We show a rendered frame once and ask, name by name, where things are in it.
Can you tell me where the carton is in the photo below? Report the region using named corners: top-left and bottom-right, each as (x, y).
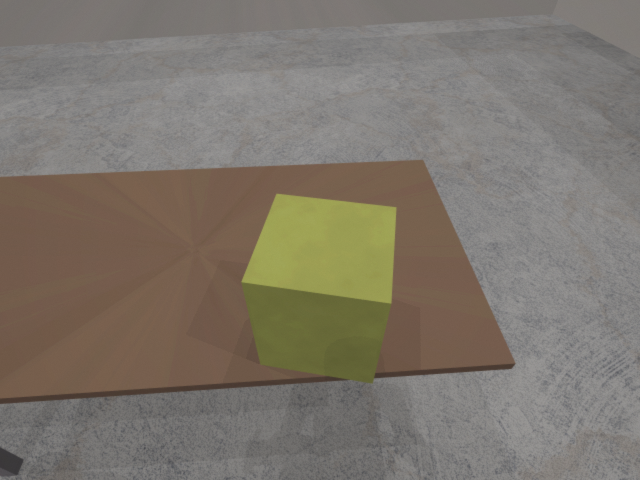
top-left (241, 194), bottom-right (396, 384)

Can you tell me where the table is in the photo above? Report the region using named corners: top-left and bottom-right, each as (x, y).
top-left (0, 160), bottom-right (516, 477)

